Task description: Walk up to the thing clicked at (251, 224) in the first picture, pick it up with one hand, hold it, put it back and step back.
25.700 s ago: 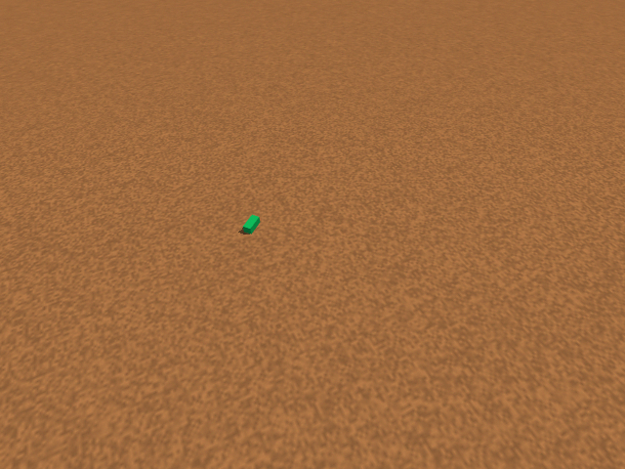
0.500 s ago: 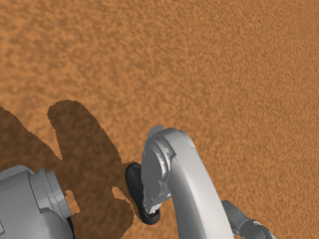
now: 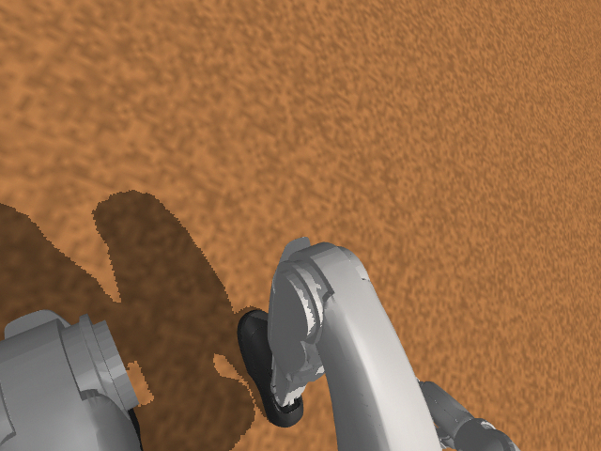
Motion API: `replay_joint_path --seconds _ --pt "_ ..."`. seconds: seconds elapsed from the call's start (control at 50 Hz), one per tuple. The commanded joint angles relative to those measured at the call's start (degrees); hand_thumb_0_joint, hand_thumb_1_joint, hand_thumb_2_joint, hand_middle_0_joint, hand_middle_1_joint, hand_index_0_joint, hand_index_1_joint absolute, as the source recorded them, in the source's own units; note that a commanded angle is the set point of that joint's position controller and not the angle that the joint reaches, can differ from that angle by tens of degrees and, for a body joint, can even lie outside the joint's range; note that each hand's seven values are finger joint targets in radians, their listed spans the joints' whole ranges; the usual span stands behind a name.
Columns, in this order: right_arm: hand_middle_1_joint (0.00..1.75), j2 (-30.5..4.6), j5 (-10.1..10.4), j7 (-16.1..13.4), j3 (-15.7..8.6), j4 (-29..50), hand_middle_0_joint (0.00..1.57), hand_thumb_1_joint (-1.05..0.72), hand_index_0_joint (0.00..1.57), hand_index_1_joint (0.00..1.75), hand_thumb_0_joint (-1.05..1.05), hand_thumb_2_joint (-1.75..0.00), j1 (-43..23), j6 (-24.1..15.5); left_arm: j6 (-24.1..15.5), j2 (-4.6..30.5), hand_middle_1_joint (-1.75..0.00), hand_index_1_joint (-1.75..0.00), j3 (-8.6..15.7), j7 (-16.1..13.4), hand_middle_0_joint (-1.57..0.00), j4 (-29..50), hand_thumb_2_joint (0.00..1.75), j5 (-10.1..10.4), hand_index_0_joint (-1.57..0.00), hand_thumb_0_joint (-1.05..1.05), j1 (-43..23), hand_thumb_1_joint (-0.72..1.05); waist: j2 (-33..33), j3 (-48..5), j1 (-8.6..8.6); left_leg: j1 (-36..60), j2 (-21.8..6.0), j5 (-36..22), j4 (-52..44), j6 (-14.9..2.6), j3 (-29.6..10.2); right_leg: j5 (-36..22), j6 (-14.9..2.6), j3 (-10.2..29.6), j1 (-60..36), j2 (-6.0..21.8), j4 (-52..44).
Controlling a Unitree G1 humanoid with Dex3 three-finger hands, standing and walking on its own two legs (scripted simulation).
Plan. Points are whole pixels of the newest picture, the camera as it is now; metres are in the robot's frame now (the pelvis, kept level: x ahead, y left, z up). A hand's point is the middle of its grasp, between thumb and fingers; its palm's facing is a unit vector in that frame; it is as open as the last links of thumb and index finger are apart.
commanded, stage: settle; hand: left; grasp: from above
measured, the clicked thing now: out of the picture +0.44 +0.42 -0.28
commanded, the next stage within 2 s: go down in 0.50 s
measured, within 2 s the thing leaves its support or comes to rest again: neither
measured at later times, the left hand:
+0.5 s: hand out of the picture +0.42 +0.43 -0.14, palm faces -0.43 -0.12 -0.90, open 6.3 cm
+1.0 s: hand out of the picture +0.41 +0.43 -0.03, palm faces -0.39 -0.08 -0.92, open 10.0 cm
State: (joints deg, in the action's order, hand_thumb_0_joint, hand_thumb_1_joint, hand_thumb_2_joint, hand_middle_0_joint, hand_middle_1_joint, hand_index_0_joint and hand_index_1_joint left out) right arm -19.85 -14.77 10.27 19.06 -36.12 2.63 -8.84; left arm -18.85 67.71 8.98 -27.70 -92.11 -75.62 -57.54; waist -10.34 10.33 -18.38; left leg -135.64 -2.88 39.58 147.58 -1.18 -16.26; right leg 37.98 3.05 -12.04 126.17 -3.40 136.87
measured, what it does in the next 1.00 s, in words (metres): rises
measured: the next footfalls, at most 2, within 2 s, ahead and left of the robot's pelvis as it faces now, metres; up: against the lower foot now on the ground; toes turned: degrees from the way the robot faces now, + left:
none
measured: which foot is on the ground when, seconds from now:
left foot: down 0.00-1.00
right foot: down 0.00-1.00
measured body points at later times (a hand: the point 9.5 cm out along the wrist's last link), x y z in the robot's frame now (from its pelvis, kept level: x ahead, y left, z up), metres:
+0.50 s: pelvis +0.00 +0.00 +0.02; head +0.23 +0.13 +0.38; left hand +0.44 +0.43 -0.09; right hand +0.12 -0.26 -0.06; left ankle +0.07 +0.13 -0.26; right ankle +0.12 -0.12 -0.26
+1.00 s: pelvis -0.01 +0.00 +0.06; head +0.21 +0.11 +0.44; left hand +0.43 +0.43 +0.02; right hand +0.11 -0.26 -0.04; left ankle +0.07 +0.13 -0.26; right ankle +0.12 -0.12 -0.26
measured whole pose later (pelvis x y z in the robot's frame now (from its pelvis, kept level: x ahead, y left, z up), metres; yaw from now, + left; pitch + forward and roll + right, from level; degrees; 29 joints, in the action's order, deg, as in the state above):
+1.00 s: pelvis -0.01 +0.00 +0.06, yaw +7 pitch +33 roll -11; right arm -16.3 -5.1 5.9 5.3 -36.5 8.7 4.2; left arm -13.4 53.3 7.7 -3.7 -61.0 -66.3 -50.3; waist 0.7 -2.5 -10.7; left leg -130.8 -2.0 36.1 132.7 -1.9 -8.5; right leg 37.6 2.2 -6.7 123.1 -0.3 127.0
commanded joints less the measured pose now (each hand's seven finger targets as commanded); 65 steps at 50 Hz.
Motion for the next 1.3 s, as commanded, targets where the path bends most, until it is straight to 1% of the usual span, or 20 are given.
replay_joint_path --seconds 0.0,0.08,0.2,0.22,0.3,0.46,0.58,0.6,0.68,0.72,0.78,0.82,0.88,0.94,0.96,1.08,1.12,1.14,1.26,1.28 --pt "0.3 -19.4 0.9 -0.6 -7.0 -0.3 0.2 -0.9 0.2 0.3 0.0 -0.9 9.2 0.0 0.4 17.1 -0.25 -0.21 2.1 -1.4 -1.07 10.2 0.19 2.6 -1.11 0.0 -13.2 0.72 36.7 -38.0 -0.78 33.0 -1.3 -13.8 -16.3 1.51 5.5 -14.0 -4.17 -4.2 -14.7 -1.8 -10.5" --pt "0.3 -18.6 1.2 -0.4 -7.9 0.1 0.2 -0.89 0.2 0.3 0.0 -0.9 9.5 0.7 1.2 17.0 -0.24 -0.2 2.8 0.3 -1.08 14.1 0.18 2.6 -1.12 0.0 -12.6 0.74 40.3 -41.6 0.67 35.7 -1.4 -15.9 -17.2 1.71 6.0 -15.1 -4.4 -3.6 -15.5 -1.7 -10.6" --pt "0.3 -17.7 3.2 -0.2 -10.1 0.3 0.2 -0.9 0.2 0.3 0.0 -0.9 11.4 1.7 2.6 14.1 -0.21 -0.18 2.7 3.9 -1.06 19.2 0.15 4.3 -1.1 0.0 -13.3 0.71 38.2 -42.4 1.06 33.7 -0.6 -15.2 -17.6 1.2 7.1 -15.0 -4.6 -2.5 -15.2 -1.2 -12.1" --pt "0.3 -17.6 3.2 -0.3 -10.4 0.5 0.2 -0.89 0.2 0.3 0.0 -0.9 11.1 2.2 2.7 13.4 -0.21 -0.17 3.3 4.5 -1.06 19.5 0.14 5.0 -1.1 0.0 -11.4 0.71 38.1 -43.3 2.15 33.3 -0.4 -14.7 -18.5 1.28 7.1 -14.7 -4.73 -2.6 -15.8 -1.1 -12.3" --pt "0.3 -16.6 4.5 -0.3 -11.7 0.6 0.2 -0.89 0.2 0.3 0.0 -0.89 12.4 3.7 2.9 10.3 -0.19 -0.15 1.4 8.2 -1.06 21.4 0.12 5.2 -1.1 0.0 -12.3 0.71 36.4 -43.9 1.84 32.6 -0.2 -12.9 -19.4 0.75 7.4 -13.4 -4.69 -1.7 -15.0 -0.9 -13.1" --pt "0.3 -15.1 6.2 -1.5 -13.6 0.7 0.2 -0.9 0.2 0.3 0.0 -0.9 13.5 6.9 2.1 6.6 -0.14 -0.1 0.6 12.9 -1.04 24.5 0.05 5.9 -1.08 0.0 -12.6 0.67 32.6 -43.7 3.02 32.0 0.6 -11.0 -20.8 0.32 8.2 -11.3 -5.01 -0.6 -13.4 -0.4 -14.9" --pt "0.3 -14.0 6.7 -2.7 -14.2 0.9 0.2 -0.9 0.2 0.3 0.0 -0.9 14.0 8.8 1.2 6.8 -0.14 -0.1 1.2 14.3 -1.04 27.7 0.03 6.3 -1.08 0.0 -14.0 0.67 31.7 -46.3 3.94 31.4 1.0 -9.1 -22.1 -0.04 9.2 -9.8 -4.93 0.1 -14.7 -0.2 -16.0" --pt "0.3 -14.5 6.8 -3.0 -14.3 1.0 0.2 -0.9 0.2 0.3 0.0 -0.9 14.0 9.1 1.2 6.8 -0.13 -0.1 1.3 14.4 -1.04 26.8 0.04 6.2 -1.07 0.0 -13.8 0.66 31.3 -45.7 3.7 31.2 1.3 -9.5 -21.9 0.08 8.9 -9.8 -5.21 0.0 -13.7 0.0 -16.1" --pt "0.3 -13.7 7.1 -3.5 -14.9 1.2 0.2 -0.9 0.2 0.3 0.0 -0.89 14.4 9.9 0.9 8.6 -0.4 -0.38 3.6 14.6 -0.72 29.8 0.34 6.2 -0.75 0.0 -13.0 0.34 32.5 -50.0 5.63 33.9 1.4 -11.8 -22.7 -0.07 9.8 -11.5 -4.97 0.8 -15.9 0.0 -16.5" --pt "0.3 -13.5 7.2 -3.6 -15.6 1.3 0.2 -0.9 0.2 0.3 0.0 -0.9 14.8 10.3 1.4 9.1 -0.43 -0.42 4.3 14.9 -0.67 31.7 0.42 6.3 -0.67 0.0 -13.1 0.18 33.0 -51.3 6.27 34.8 1.4 -12.0 -23.5 -0.06 10.2 -11.3 -5.2 1.2 -16.3 0.1 -17.3" --pt "0.3 -13.3 7.9 -4.0 -16.8 1.3 0.2 -0.9 0.2 0.3 0.0 -0.9 15.4 10.9 2.6 8.9 -0.47 -0.47 4.7 16.1 -0.62 35.6 0.49 7.0 -0.61 0.0 -14.0 0.1 35.6 -55.2 6.95 39.2 1.5 -13.5 -25.9 -0.04 9.8 -12.4 -5.18 1.4 -16.2 0.3 -17.6" --pt "0.3 -13.3 8.4 -4.2 -17.8 1.2 0.2 -0.9 0.2 0.3 0.0 -0.9 16.4 11.3 3.7 6.1 -0.5 -0.5 3.2 17.5 -0.58 35.6 0.51 7.9 -0.58 0.0 -12.7 0.06 34.0 -52.8 6.34 39.0 1.8 -12.6 -27.2 -0.16 9.6 -11.5 -5.32 1.9 -16.0 0.6 -19.4" --pt "0.3 -12.3 9.1 -4.7 -18.7 1.1 0.2 -0.9 0.2 0.3 0.0 -0.9 17.1 12.2 4.9 6.9 -0.55 -0.55 3.5 20.2 -0.53 40.3 0.57 9.0 -0.52 0.0 -12.2 -0.01 34.9 -55.9 7.81 41.0 1.3 -10.3 -31.0 -0.58 9.8 -10.8 -4.95 2.7 -18.7 0.5 -20.9" --pt "0.3 -11.2 10.0 -5.4 -19.4 1.7 0.2 -0.9 0.2 0.3 0.0 -0.9 17.6 12.9 5.8 3.7 -0.6 -0.6 1.8 23.5 -0.48 43.8 0.6 11.8 -0.48 0.0 -10.9 -0.06 31.9 -56.1 7.51 40.4 1.6 -8.2 -33.7 -1.12 10.4 -9.9 -4.8 3.9 -22.0 0.6 -24.3" --pt "0.3 -11.3 10.4 -5.9 -20.0 1.3 0.2 -0.9 0.2 0.3 0.0 -0.9 17.4 13.1 6.1 4.2 -0.62 -0.62 2.4 24.5 -0.46 43.3 0.6 12.4 -0.46 0.0 -9.3 -0.07 29.9 -55.5 8.46 41.1 1.6 -8.2 -34.1 -1.21 10.4 -9.4 -4.99 4.3 -20.9 0.8 -25.0" --pt "0.3 -9.6 11.7 -7.7 -19.8 1.5 0.2 -0.9 0.2 0.3 0.0 -0.9 16.6 13.1 4.2 1.6 -0.68 -0.68 1.4 29.4 -0.4 44.3 0.65 15.4 -0.41 0.0 -7.3 -0.13 26.7 -50.3 7.87 41.9 1.5 -5.3 -39.1 -1.4 9.8 -7.8 -5.07 5.4 -22.0 1.4 -29.0" --pt "0.3 -9.3 11.9 -8.2 -19.6 1.5 0.2 -0.9 0.2 0.3 0.0 -0.9 16.5 13.0 3.1 3.6 -0.71 -0.7 2.9 30.0 -0.38 45.3 0.67 15.7 -0.39 0.0 -6.9 -0.15 26.6 -51.5 8.85 43.6 1.3 -5.6 -40.9 -1.34 9.5 -8.3 -4.88 5.6 -23.1 1.5 -29.5" --pt "0.3 -9.0 11.9 -8.3 -19.6 1.5 0.2 -0.9 0.2 0.3 0.0 -0.9 16.4 12.9 2.5 2.8 -0.72 -0.72 2.1 30.2 -0.37 44.8 0.68 15.5 -0.38 0.0 -7.6 -0.16 27.3 -51.5 8.06 44.3 1.2 -6.0 -41.1 -1.32 9.7 -8.9 -4.8 5.8 -23.9 1.5 -30.0" --pt "0.3 -8.1 12.2 -9.3 -19.4 1.2 0.2 -0.9 0.2 0.3 0.0 -0.9 16.8 12.4 0.1 3.6 -0.8 -0.78 3.6 29.3 -0.31 43.6 0.71 15.3 -0.33 0.0 -6.6 -0.21 25.4 -52.0 9.13 47.7 1.3 -7.6 -44.0 -1.4 10.8 -9.6 -4.65 6.2 -27.6 1.6 -33.8" --pt "0.3 -8.2 12.2 -9.3 -19.2 1.0 0.2 -0.9 0.2 0.3 0.0 -0.9 16.9 12.4 0.1 2.6 -0.81 -0.79 2.9 29.3 -0.3 41.9 0.72 15.2 -0.32 0.0 -6.5 -0.21 26.1 -50.8 8.51 48.2 1.2 -8.6 -44.6 -1.3 10.5 -10.2 -4.61 6.1 -27.2 1.8 -33.9"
